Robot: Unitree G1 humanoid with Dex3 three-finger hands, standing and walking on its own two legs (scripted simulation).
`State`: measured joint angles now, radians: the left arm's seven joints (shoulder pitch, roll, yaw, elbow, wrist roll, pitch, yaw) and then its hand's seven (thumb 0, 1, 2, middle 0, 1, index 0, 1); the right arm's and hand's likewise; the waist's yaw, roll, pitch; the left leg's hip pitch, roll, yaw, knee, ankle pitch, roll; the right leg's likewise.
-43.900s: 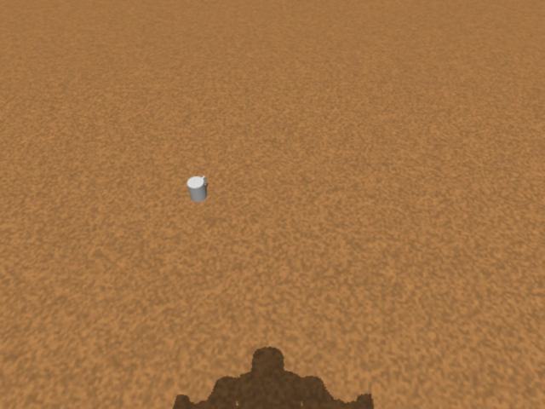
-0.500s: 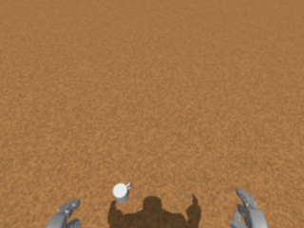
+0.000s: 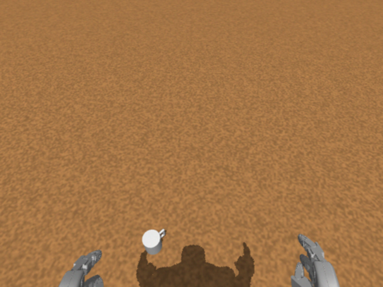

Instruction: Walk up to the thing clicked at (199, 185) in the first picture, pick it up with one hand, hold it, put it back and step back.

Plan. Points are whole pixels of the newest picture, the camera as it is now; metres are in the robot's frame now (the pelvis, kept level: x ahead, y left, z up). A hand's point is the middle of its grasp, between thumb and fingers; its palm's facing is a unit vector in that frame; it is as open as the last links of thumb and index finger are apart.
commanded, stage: home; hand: left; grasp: from above
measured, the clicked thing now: (155, 239) +0.48 +0.17 -0.66
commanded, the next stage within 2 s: stand in 0.70 s
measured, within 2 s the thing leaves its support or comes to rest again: neither
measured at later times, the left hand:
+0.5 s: hand out of the picture +0.16 +0.18 -0.05, palm faces +0.04 -0.98 -0.19, open 7.4 cm
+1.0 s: hand out of the picture +0.14 +0.22 -0.09, palm faces +0.02 -0.95 -0.32, open 7.4 cm
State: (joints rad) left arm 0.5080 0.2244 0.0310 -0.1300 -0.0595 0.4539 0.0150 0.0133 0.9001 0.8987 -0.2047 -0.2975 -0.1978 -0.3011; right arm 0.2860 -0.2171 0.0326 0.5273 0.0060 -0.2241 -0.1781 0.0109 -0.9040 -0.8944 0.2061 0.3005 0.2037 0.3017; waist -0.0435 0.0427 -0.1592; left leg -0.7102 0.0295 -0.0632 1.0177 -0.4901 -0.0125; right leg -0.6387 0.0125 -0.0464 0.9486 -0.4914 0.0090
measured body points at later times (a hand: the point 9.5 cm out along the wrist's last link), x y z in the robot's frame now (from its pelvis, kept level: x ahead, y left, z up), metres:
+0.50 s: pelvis +0.01 +0.00 +0.00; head +0.03 +0.01 +0.45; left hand +0.16 +0.23 -0.03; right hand +0.16 -0.24 -0.06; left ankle +0.01 +0.12 -0.68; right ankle -0.01 -0.13 -0.68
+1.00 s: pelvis -0.01 +0.01 +0.02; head +0.02 +0.01 +0.47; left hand +0.14 +0.27 -0.07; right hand +0.13 -0.26 -0.08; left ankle +0.01 +0.12 -0.68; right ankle -0.01 -0.13 -0.68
